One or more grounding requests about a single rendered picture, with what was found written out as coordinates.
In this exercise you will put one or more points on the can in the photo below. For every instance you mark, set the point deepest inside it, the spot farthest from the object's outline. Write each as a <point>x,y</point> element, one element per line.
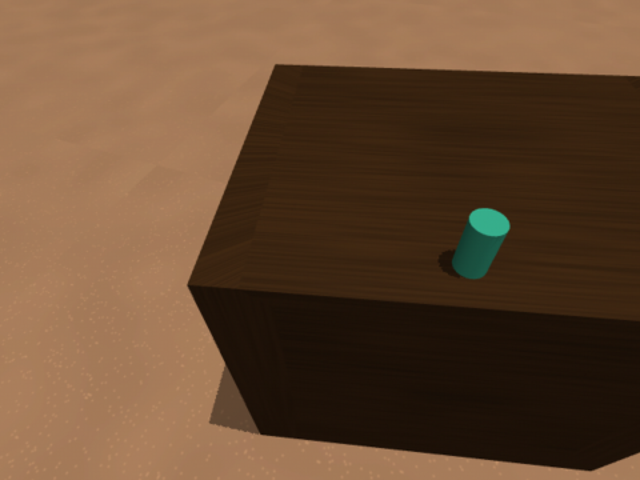
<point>482,237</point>

